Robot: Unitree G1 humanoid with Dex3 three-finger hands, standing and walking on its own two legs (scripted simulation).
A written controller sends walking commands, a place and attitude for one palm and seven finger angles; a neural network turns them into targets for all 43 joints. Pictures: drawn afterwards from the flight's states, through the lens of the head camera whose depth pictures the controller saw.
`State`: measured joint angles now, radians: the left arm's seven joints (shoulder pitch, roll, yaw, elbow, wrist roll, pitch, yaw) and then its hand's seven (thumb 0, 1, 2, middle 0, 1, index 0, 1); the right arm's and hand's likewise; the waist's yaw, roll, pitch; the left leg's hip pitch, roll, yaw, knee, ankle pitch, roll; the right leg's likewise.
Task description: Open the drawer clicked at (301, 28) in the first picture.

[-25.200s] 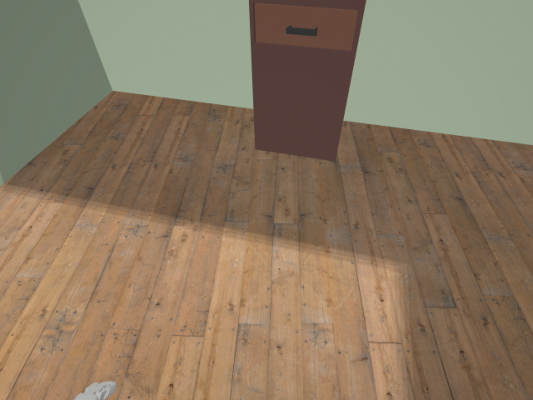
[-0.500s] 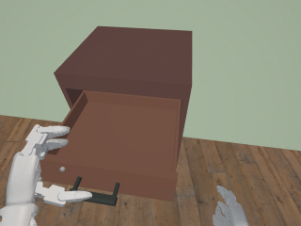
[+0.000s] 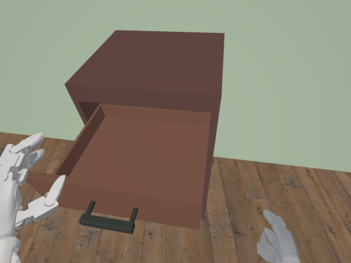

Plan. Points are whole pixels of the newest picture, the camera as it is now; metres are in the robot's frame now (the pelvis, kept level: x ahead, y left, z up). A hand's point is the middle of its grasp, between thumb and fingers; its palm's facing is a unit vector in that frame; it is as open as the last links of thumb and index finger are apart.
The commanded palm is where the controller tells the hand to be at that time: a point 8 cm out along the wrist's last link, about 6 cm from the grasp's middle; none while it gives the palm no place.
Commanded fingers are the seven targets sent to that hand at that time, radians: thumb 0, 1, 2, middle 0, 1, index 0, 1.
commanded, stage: draw the hand back to the body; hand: left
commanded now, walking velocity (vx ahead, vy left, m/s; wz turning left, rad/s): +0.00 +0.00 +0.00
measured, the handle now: (110, 215) +0.23 +0.20 -0.05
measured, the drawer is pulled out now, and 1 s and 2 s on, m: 0.30 0.30 0.30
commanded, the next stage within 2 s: step back with the hand held close in 0.26 s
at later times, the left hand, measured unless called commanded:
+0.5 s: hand (42, 191) +0.18 +0.24 +0.17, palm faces +0.39 -0.80 -0.45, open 7.5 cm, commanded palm +0.11 +0.28 +0.18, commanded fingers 0.00 0.90 0.90 -0.20 -0.30 -0.20 -0.30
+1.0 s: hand (20, 231) +0.12 +0.25 +0.16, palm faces +0.38 -0.81 -0.45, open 7.4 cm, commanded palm +0.06 +0.29 +0.18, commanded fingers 0.00 0.90 0.90 -0.20 -0.30 -0.20 -0.30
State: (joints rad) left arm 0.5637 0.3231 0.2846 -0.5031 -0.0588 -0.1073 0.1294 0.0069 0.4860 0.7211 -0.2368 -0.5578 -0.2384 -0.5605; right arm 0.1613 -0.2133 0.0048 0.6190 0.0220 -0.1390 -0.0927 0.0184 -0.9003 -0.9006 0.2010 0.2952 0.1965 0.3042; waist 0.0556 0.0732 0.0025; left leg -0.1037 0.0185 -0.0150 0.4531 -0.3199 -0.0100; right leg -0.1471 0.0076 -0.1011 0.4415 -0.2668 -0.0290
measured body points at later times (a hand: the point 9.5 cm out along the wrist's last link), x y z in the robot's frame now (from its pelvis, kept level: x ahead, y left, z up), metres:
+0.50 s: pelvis -0.01 +0.00 +0.00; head +0.01 -0.02 +0.45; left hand +0.16 +0.28 +0.19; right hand +0.18 -0.22 -0.09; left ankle -0.05 +0.13 -0.74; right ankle -0.02 -0.10 -0.74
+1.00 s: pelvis -0.07 +0.01 -0.01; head -0.04 +0.01 +0.44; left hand +0.10 +0.29 +0.18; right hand +0.13 -0.20 -0.09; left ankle -0.05 +0.13 -0.74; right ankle -0.02 -0.10 -0.74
